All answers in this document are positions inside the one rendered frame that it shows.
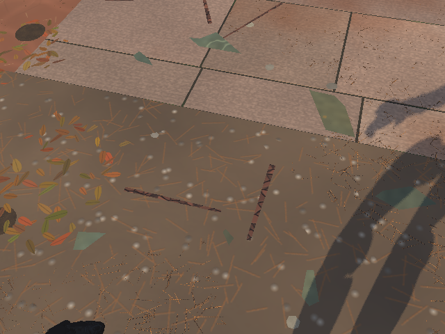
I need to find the robot left hand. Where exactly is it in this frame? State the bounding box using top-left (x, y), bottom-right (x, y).
top-left (45, 320), bottom-right (105, 334)

